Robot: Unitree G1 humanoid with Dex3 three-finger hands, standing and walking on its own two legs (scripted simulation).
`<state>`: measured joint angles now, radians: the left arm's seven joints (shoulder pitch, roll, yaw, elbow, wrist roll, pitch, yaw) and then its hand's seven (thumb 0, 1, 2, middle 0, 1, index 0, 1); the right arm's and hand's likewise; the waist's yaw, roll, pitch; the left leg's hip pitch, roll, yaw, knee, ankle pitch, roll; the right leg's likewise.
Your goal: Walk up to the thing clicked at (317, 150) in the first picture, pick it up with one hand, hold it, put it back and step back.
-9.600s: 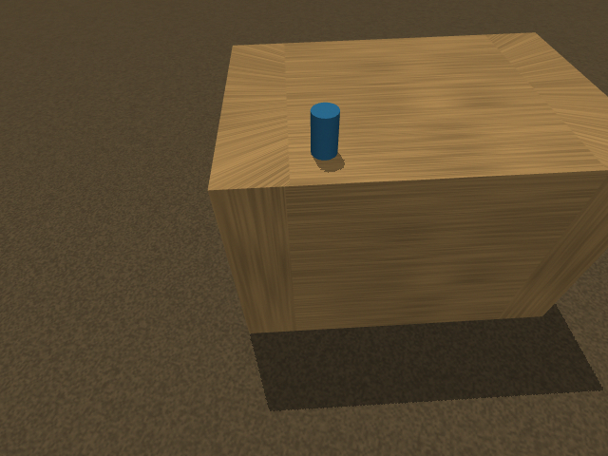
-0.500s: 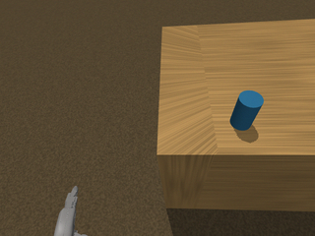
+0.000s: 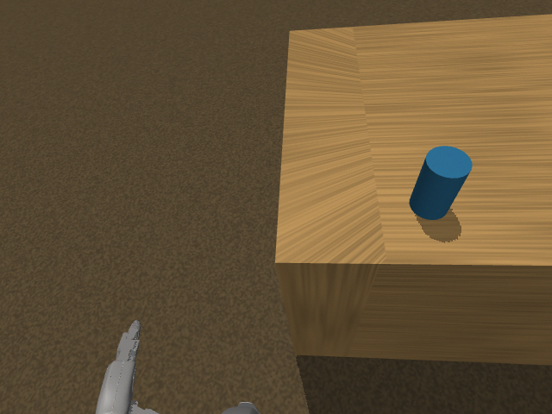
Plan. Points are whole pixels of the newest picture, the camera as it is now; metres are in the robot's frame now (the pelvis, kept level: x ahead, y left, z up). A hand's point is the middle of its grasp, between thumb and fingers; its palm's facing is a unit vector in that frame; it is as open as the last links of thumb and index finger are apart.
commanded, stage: go down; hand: right
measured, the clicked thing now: (437, 184) +0.47 -0.20 +0.01
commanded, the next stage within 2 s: approach in 0.88 s
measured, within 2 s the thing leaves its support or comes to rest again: neither
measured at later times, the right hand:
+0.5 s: hand out of the picture +0.38 -0.39 +0.14, palm faces +0.21 +0.98 +0.00, open 17.7 cm
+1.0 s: hand out of the picture +0.38 -0.39 +0.13, palm faces +0.21 +0.98 +0.00, open 17.7 cm
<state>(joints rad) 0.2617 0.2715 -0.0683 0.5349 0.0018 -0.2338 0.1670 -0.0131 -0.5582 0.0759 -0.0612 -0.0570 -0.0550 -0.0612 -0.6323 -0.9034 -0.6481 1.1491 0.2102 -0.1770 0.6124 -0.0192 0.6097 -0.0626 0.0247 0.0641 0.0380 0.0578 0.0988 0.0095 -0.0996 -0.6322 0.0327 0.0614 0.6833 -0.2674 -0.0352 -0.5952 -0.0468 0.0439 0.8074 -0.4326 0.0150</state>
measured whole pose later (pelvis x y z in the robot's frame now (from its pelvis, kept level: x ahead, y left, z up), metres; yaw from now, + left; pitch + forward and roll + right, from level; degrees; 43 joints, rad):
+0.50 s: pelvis +0.00 +0.00 +0.00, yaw +0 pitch +13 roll +3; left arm 0.30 0.27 -0.07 0.48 0.00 -0.23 0.16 -0.01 -0.55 0.07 -0.06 -0.06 -0.06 -0.06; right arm -0.62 -0.90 -0.67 1.12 0.21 -0.16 0.61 -0.02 0.61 -0.06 0.03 0.06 0.04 0.06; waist 0.10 0.01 -0.11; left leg -0.66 0.03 0.06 0.72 -0.28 -0.04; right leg -0.63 -0.05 0.05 0.85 -0.45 0.01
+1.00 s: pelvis +0.00 +0.00 -0.01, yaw +0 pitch +13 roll +3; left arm 0.30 0.28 -0.08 0.47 0.00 -0.23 0.17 -0.01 -0.55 0.07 -0.06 -0.06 -0.06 -0.06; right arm -0.61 -0.88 -0.68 1.11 0.21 -0.17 0.62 -0.02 0.60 -0.06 0.03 0.07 0.04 0.06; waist 0.10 0.01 -0.11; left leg -0.68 0.03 0.07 0.75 -0.30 -0.03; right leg -0.64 -0.05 0.05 0.87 -0.46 0.02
